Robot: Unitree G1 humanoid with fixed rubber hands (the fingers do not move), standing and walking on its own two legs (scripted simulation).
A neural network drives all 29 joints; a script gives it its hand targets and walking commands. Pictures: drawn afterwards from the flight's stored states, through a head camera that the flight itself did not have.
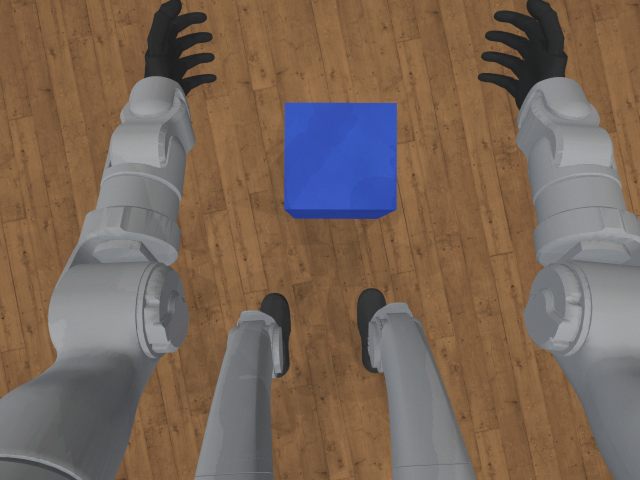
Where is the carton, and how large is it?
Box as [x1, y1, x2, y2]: [284, 103, 396, 218]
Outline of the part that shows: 285,103 284,209 294,218 377,218 396,209 396,103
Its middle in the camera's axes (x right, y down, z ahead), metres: +0.04 -0.16 +0.85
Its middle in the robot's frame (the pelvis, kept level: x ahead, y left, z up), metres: +0.52 -0.04 -0.52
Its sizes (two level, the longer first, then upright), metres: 0.210 0.200 0.250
